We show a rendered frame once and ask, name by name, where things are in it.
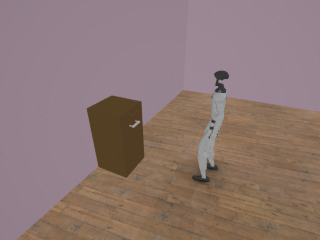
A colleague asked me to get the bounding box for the robot left forearm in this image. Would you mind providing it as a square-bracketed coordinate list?
[209, 116, 223, 140]

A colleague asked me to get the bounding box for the left robot upper arm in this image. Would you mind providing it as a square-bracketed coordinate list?
[214, 93, 224, 120]

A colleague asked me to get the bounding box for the robot head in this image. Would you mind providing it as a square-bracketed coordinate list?
[214, 70, 229, 93]

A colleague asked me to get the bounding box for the cabinet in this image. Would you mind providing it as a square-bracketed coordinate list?
[87, 95, 145, 178]

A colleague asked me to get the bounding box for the left robot hand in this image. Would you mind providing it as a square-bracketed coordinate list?
[203, 138, 215, 154]

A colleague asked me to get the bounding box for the right robot foot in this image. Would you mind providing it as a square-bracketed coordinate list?
[206, 163, 218, 171]

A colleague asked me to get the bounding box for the drawer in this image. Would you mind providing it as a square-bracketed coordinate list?
[122, 111, 142, 136]

